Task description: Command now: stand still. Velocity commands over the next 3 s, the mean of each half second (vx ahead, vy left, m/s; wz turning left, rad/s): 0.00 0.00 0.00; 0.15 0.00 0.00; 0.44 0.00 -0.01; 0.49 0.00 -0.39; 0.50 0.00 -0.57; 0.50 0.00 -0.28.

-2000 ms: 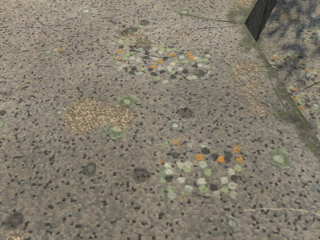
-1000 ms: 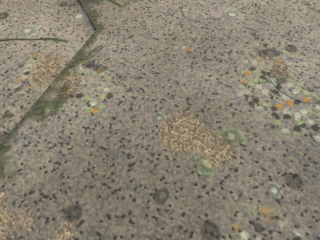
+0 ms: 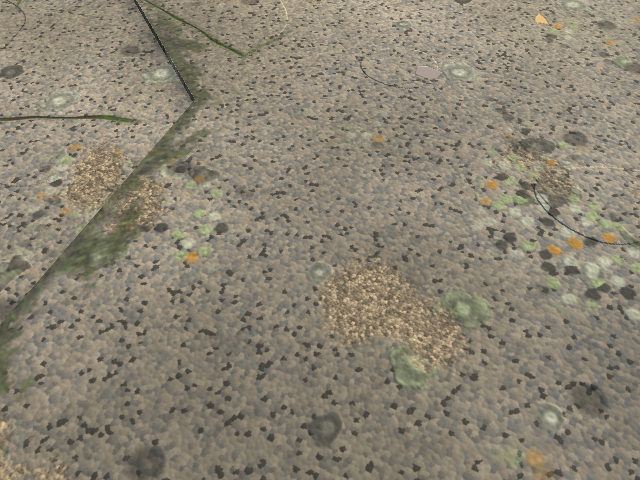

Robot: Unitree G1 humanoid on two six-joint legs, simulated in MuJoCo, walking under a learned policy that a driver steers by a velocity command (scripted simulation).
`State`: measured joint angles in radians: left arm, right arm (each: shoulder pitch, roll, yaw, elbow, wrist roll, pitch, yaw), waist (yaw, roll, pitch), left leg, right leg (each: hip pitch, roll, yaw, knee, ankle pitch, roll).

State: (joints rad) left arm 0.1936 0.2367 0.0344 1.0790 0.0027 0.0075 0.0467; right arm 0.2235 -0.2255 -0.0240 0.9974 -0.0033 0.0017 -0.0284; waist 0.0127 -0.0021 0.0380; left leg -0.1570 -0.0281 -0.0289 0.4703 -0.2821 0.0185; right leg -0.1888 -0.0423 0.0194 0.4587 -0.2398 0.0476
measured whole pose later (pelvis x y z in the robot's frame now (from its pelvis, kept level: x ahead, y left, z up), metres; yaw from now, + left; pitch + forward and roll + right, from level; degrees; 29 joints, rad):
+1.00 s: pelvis +0.06 -0.04 -0.01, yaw -1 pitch +0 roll +0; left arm 0.38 0.20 0.04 1.10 -0.01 -0.11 0.00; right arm 0.35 -0.24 -0.04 1.06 0.04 -0.05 -0.02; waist 0.02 0.03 -0.02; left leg -0.31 0.00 -0.05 0.91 -0.45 0.05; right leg -0.21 0.02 -0.06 0.55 -0.35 -0.05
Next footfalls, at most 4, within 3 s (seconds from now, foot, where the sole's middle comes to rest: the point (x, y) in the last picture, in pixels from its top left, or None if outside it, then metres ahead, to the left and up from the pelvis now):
1.40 left None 0.44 0.08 -0.78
1.96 right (418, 389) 0.73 -0.18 -0.78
2.44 left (375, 273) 1.06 -0.10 -0.78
2.94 right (513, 262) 1.11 -0.48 -0.78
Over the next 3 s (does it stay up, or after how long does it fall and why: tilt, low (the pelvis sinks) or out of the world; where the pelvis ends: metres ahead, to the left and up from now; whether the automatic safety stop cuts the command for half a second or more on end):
stays up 1.08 -0.32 -0.01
